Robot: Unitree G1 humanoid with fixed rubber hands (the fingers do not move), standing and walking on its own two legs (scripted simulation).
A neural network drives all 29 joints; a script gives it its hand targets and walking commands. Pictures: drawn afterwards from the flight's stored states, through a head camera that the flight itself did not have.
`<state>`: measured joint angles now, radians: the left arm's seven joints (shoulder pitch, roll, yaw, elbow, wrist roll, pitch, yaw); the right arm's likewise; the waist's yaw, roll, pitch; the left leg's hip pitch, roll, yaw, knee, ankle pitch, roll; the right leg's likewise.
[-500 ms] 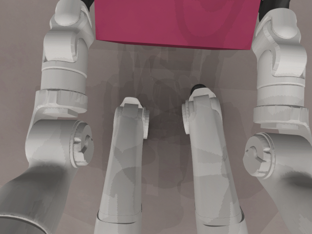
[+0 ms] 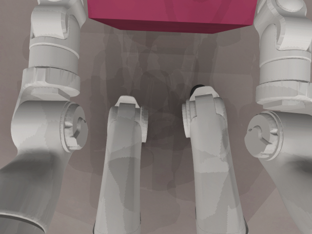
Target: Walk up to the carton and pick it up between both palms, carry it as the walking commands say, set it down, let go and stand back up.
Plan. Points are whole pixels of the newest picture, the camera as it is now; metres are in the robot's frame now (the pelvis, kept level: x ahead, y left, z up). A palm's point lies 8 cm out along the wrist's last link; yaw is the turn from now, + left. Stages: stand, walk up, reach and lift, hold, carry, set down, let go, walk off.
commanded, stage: set down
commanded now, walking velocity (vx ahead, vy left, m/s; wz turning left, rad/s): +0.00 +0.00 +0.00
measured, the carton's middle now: out of the picture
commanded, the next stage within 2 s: none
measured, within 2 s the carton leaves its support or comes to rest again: rests again in 1.32 s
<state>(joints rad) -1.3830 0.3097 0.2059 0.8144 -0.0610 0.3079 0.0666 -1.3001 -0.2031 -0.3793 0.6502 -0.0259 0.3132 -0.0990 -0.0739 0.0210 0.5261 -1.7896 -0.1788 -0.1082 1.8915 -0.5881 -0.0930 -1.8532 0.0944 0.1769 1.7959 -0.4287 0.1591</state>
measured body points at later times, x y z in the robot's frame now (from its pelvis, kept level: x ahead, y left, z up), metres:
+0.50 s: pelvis +0.00 -0.01 -0.06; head +0.37 -0.06 +0.17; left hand +0.60 +0.09 -0.22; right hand +0.54 -0.26 -0.23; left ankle +0.11 +0.13 -0.44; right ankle +0.16 -0.16 -0.44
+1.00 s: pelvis +0.01 -0.01 -0.09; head +0.39 -0.01 +0.13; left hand +0.60 +0.11 -0.28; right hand +0.55 -0.23 -0.28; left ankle +0.11 +0.12 -0.44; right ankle +0.16 -0.16 -0.44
